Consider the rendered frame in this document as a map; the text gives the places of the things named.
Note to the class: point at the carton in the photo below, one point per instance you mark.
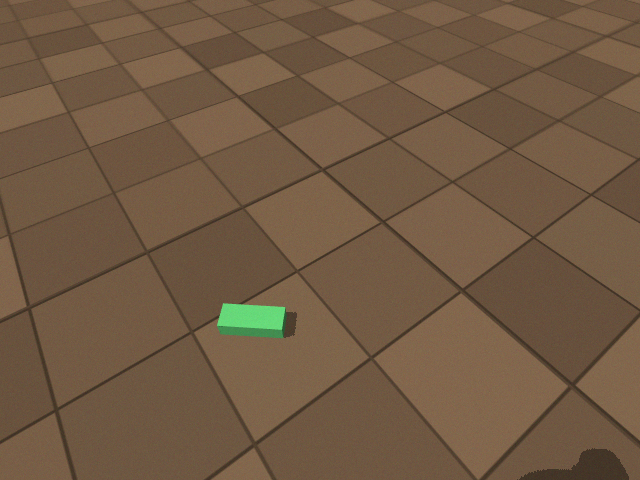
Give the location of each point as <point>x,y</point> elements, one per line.
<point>252,320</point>

